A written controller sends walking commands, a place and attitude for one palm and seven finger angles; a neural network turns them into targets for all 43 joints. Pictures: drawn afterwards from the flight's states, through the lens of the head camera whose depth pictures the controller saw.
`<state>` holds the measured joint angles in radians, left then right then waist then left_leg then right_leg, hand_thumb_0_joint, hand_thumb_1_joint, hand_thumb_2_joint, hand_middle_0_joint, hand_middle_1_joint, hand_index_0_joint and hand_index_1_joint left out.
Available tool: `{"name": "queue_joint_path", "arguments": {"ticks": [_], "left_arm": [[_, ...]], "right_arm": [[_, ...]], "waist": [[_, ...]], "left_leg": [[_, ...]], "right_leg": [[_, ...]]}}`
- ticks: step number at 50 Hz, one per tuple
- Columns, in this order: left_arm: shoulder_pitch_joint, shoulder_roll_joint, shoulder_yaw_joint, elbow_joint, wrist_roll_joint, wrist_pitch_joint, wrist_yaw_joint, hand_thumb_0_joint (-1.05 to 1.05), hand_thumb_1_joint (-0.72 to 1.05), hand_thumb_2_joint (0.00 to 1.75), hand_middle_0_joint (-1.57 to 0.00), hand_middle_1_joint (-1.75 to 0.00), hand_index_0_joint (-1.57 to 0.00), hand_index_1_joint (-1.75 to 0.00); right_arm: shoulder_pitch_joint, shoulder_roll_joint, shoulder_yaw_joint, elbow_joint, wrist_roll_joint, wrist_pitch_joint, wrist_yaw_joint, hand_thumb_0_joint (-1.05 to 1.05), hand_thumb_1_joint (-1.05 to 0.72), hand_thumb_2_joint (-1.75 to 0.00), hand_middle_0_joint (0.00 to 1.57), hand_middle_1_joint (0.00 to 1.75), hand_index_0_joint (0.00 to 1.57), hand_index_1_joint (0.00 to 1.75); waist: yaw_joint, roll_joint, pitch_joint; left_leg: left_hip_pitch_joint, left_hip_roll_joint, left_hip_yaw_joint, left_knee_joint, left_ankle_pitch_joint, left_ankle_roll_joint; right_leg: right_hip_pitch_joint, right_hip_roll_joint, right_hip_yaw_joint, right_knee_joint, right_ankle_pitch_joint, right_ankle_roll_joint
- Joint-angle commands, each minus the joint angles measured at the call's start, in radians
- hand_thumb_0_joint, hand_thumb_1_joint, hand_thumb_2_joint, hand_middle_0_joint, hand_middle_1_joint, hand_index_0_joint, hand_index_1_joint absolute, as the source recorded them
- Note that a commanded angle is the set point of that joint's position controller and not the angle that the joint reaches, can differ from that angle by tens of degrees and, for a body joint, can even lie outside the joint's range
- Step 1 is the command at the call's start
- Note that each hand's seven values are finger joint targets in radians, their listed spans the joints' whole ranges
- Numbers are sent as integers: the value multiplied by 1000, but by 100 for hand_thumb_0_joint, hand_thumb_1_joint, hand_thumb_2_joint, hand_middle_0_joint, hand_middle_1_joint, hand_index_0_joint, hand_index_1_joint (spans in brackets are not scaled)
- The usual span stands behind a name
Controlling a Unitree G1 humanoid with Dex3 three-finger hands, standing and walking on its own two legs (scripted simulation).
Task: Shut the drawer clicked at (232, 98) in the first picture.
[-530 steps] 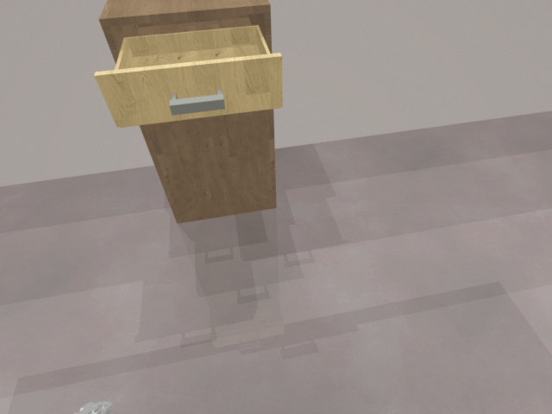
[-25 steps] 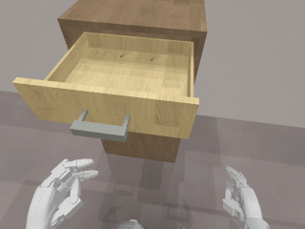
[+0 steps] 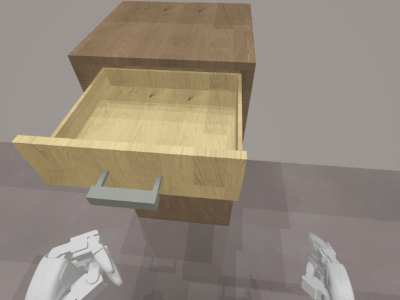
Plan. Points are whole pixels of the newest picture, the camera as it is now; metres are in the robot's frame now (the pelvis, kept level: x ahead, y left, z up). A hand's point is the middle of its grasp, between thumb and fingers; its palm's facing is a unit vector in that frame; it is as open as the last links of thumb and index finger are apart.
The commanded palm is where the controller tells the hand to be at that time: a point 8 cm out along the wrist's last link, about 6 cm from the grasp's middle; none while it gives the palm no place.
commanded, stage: raise the hand and make a fist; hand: left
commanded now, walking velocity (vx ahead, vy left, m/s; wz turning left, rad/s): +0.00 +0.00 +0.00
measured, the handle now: (127, 187) +0.30 +0.17 +0.08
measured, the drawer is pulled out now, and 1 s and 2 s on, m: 0.29 0.29 0.29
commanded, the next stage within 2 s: bring the fist close to the handle in 0.84 s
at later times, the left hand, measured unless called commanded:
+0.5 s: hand (86, 272) +0.13 +0.14 +0.18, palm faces -0.02 -0.99 -0.12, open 3.3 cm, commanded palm +0.07 +0.19 +0.19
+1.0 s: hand (89, 269) +0.13 +0.15 +0.17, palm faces +0.01 -0.99 -0.12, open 3.3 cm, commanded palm +0.08 +0.19 +0.18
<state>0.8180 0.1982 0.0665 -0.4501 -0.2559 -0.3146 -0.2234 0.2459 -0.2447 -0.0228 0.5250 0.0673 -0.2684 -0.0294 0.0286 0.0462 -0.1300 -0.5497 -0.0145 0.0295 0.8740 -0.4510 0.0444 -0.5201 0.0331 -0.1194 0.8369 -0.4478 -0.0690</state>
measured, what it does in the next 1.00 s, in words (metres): stands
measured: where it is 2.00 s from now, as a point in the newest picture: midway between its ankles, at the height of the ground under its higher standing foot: outside the picture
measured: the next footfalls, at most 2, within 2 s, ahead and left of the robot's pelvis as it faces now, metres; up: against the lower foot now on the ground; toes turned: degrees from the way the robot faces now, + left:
none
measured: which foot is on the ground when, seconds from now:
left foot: down 0.00-1.00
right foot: down 0.00-1.00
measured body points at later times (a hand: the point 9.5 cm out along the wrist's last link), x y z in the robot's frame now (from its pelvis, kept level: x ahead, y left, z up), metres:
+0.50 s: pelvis +0.00 +0.01 +0.02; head -0.04 -0.02 +0.46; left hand +0.12 +0.20 +0.19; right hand +0.21 -0.18 -0.02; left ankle -0.01 +0.09 -0.70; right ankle -0.01 -0.07 -0.70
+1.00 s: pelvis +0.00 -0.01 +0.02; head -0.04 -0.04 +0.47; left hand +0.13 +0.20 +0.18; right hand +0.20 -0.22 -0.02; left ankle -0.01 +0.09 -0.70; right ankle -0.01 -0.07 -0.70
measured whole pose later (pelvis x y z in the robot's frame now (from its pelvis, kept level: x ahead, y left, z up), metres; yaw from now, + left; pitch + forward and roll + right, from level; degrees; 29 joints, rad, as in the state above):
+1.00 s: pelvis +0.00 -0.01 +0.02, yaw +0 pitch +0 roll -1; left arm 0.74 0.24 0.12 -0.66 -0.27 -0.01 -0.19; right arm 0.25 -0.24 0.06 0.56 0.09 -0.35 -0.04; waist 0.06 0.08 -0.10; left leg -0.33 -0.01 0.03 0.72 -0.38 0.03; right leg -0.29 0.05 -0.12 0.67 -0.38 -0.08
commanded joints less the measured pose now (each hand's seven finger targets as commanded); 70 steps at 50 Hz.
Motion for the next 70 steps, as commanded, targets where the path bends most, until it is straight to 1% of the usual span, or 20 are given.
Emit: {"name": "queue_joint_path", "arguments": {"ticks": [1, 7, 13, 15, 19, 21, 24, 28, 30, 36, 38, 44, 45, 49, 54, 56, 59, 61, 66, 70], "left_arm": [[56, 80, 58, -267, -1, -26, 42, 0, 90, 90, -128, -147, -128, -147], [21, 76, 27, -360, 2, 59, 45, 0, 90, 90, -140, -160, -140, -160], [20, 74, -2, -452, 22, 134, 56, 0, 90, 90, -140, -160, -140, -160], [35, 103, 34, -464, 26, 161, 66, 0, 90, 90, -140, -160, -140, -160], [-27, 90, 21, -499, 16, 198, 68, 0, 90, 90, -140, -160, -140, -160], [-52, 112, 43, -540, 13, 213, 68, 0, 90, 90, -140, -160, -140, -160], [-29, 97, 51, -475, 0, 248, 58, 0, 90, 90, -140, -160, -140, -160], [-51, 99, 48, -477, -5, 277, 51, 0, 90, 90, -140, -160, -140, -160], [-64, 128, 83, -487, 1, 279, 62, 0, 90, 90, -140, -160, -140, -160], [-107, 106, 64, -501, -7, 246, 69, 0, 90, 90, -140, -160, -140, -160], [-73, 106, 74, -468, -13, 243, 69, 0, 90, 90, -140, -160, -140, -160], [-85, 142, 132, -420, -27, 251, 48, 0, 90, 90, -140, -160, -140, -160], [-98, 153, 141, -429, -28, 247, 44, 0, 90, 90, -140, -160, -140, -160], [-97, 112, 111, -394, -44, 234, 32, 0, 90, 90, -140, -160, -140, -160], [-137, 104, 84, -323, -25, 216, 30, 0, 90, 90, -140, -160, -140, -160], [-159, 131, 108, -333, -8, 201, 39, 0, 90, 90, -140, -160, -140, -160], [-186, 106, 82, -313, -6, 174, 45, 0, 90, 90, -140, -160, -140, -160], [-201, 112, 94, -292, -5, 161, 48, 0, 90, 90, -140, -160, -140, -160], [-156, 55, 32, -254, 0, 137, 38, 0, 90, 90, -140, -160, -140, -160], [-166, 73, 39, -230, 16, 118, 54, 0, 90, 90, -140, -160, -140, -160]], "right_arm": [[-116, -64, -16, -195, 7, -65, 1, 0, -90, -90, 20, 30, 20, 30], [-135, -65, 11, -210, 13, -69, 4, 0, -90, -90, 20, 30, 20, 30], [-145, -59, 26, -211, 16, -86, 16, 0, -90, -90, 20, 30, 20, 30], [-164, -58, 27, -211, 20, -85, 15, 0, -90, -90, 20, 30, 20, 30], [-164, -59, 41, -210, 25, -88, 10, 0, -90, -90, 20, 30, 20, 30], [-174, -60, 44, -216, 28, -103, 7, 0, -90, -90, 20, 30, 20, 30], [-170, -62, 45, -199, 32, -105, 5, 0, -90, -90, 20, 30, 20, 30], [-177, -65, 45, -200, 34, -112, 1, 0, -90, -90, 20, 30, 20, 30], [-182, -66, 43, -196, 33, -111, 1, 0, -90, -90, 20, 30, 20, 30], [-167, -74, 43, -187, 28, -131, 1, 0, -90, -90, 20, 30, 20, 30], [-164, -74, 37, -181, 26, -136, 0, 0, -90, -90, 20, 30, 20, 30], [-174, -73, 36, -168, 30, -135, -12, 0, -90, -90, 20, 30, 20, 30], [-182, -74, 36, -165, 34, -140, -13, 0, -90, -90, 20, 30, 20, 30], [-160, -82, 35, -154, 28, -157, -16, 0, -90, -90, 20, 30, 20, 30], [-150, -87, 29, -145, 19, -155, -17, 0, -90, -90, 20, 30, 20, 30], [-149, -87, 27, -146, 15, -151, -16, 0, -90, -90, 20, 30, 20, 30], [-137, -90, 25, -144, 8, -144, -14, 0, -90, -90, 20, 30, 20, 30], [-132, -91, 23, -140, 5, -139, -13, 0, -90, -90, 20, 30, 20, 30], [-128, -92, 18, -146, 0, -130, 2, 0, -90, -90, 20, 30, 20, 30], [-124, -95, 9, -147, -7, -108, 3, 0, -90, -90, 20, 30, 20, 30]], "waist": [[4, -40, -51], [7, 2, -6], [13, -15, 14], [24, -35, 25], [16, -29, 59], [26, -19, 31], [27, -67, 61], [28, -33, 71], [34, -30, 66], [23, 4, 65], [25, -50, 61], [30, -65, 74], [30, -22, 76], [22, -50, 66], [11, -90, 83], [17, -48, 61], [7, -40, 45], [5, -48, 27], [2, -39, 7], [-1, -66, 11]], "left_leg": [[90, 20, -63, -147, 253, 1], [136, 29, -71, -195, 253, -3], [178, 36, -82, -233, 272, -9], [177, 37, -81, -242, 269, -10], [185, 37, -81, -268, 217, -11], [205, 35, -83, -273, 224, -11], [200, 34, -78, -281, 230, -13], [205, 28, -72, -283, 206, -8], [205, 26, -70, -283, 205, -10], [222, 23, -68, -275, 199, -7], [215, 23, -66, -264, 207, -5], [208, 20, -59, -249, 217, -4], [219, 19, -59, -248, 217, -6], [227, 18, -60, -241, 237, -4], [192, 13, -62, -230, 210, -2], [199, 11, -60, -235, 217, -2], [197, 8, -57, -222, 227, 0], [192, 8, -58, -219, 236, -2], [186, 7, -60, -213, 285, 0], [157, 6, -62, -201, 271, 0]], "right_leg": [[72, -34, 87, -172, 222, 55], [91, -25, 58, -191, 226, 48], [113, -19, 40, -204, 247, 47], [131, -17, 41, -213, 249, 45], [129, -18, 45, -243, 194, 48], [150, -21, 51, -249, 196, 46], [157, -20, 55, -267, 216, 50], [159, -25, 71, -289, 186, 52], [169, -25, 74, -293, 176, 50], [157, -32, 79, -303, 159, 51], [165, -38, 95, -316, 167, 56], [173, -50, 137, -350, 170, 65], [174, -50, 140, -355, 162, 61], [170, -52, 136, -346, 208, 69], [150, -62, 159, -352, 169, 78], [157, -60, 148, -338, 160, 67], [155, -65, 149, -324, 191, 71], [160, -63, 142, -312, 210, 69], [158, -56, 107, -259, 314, 64], [141, -51, 107, -246, 290, 62]]}}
